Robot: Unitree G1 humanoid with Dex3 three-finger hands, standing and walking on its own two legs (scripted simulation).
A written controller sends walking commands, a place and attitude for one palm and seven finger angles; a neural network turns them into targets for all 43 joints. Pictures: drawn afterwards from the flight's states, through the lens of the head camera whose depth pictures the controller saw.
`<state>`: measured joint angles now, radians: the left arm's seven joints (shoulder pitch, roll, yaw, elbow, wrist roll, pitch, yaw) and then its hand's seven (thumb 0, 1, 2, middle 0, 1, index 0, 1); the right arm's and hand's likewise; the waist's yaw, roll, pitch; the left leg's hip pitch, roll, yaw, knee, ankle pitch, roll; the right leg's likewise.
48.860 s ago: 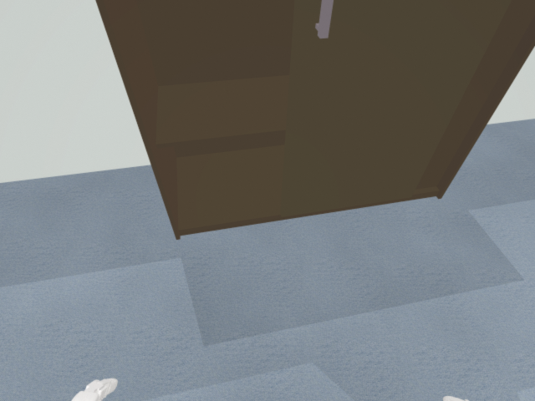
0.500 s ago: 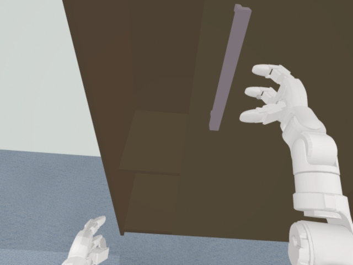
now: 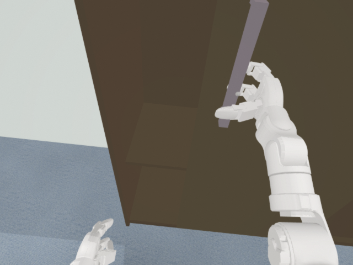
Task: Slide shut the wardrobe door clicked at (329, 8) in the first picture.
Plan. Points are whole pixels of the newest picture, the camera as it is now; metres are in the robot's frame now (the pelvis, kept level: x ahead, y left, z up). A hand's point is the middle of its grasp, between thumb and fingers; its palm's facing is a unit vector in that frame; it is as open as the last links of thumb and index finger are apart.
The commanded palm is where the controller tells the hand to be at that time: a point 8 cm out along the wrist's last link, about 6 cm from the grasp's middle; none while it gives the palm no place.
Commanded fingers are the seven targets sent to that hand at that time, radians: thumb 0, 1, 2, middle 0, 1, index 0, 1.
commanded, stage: feel for the door with the fingertips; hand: right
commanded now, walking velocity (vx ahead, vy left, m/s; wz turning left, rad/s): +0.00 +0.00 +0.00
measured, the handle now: (236, 70) +0.46 -0.09 +0.25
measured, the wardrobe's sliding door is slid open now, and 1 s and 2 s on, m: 0.26 0.26 0.26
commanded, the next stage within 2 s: slide the fingers in behind the handle in 0.44 s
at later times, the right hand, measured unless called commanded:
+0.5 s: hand (238, 83) +0.42 -0.09 +0.25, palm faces +0.03 +1.00 +0.00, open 14.0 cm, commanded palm +0.41 -0.15 +0.24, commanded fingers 0.00 0.50 -0.30 0.30 1.20 0.30 1.20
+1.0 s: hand (243, 90) +0.40 -0.09 +0.25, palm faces +0.02 +1.00 +0.00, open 14.0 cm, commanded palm +0.38 -0.14 +0.24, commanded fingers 0.00 0.50 -0.30 0.30 1.20 0.30 1.20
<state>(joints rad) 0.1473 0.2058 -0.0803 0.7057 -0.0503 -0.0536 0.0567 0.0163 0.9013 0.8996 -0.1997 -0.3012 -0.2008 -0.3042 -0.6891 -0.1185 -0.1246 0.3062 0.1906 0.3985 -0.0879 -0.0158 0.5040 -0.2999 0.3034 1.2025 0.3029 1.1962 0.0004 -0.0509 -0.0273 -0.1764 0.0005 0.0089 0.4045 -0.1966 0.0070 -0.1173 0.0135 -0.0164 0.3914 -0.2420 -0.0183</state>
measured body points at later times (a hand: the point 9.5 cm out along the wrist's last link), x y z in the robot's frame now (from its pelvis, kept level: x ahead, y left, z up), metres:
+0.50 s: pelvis +0.00 +0.01 +0.00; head -0.02 +0.03 +0.45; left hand +0.17 +0.23 -0.10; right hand +0.41 -0.14 +0.25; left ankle +0.01 +0.12 -0.74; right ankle -0.02 -0.11 -0.74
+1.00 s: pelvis -0.01 +0.00 +0.00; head -0.03 +0.02 +0.45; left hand +0.15 +0.23 -0.10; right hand +0.39 -0.15 +0.25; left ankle +0.01 +0.11 -0.74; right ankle -0.02 -0.11 -0.74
